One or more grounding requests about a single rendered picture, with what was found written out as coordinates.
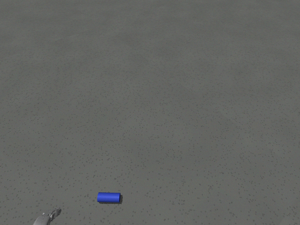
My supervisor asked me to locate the can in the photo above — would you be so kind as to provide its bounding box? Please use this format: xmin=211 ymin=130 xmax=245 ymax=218
xmin=97 ymin=192 xmax=120 ymax=203

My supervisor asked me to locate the left robot hand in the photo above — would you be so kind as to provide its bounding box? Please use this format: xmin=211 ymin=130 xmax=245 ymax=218
xmin=33 ymin=208 xmax=61 ymax=225

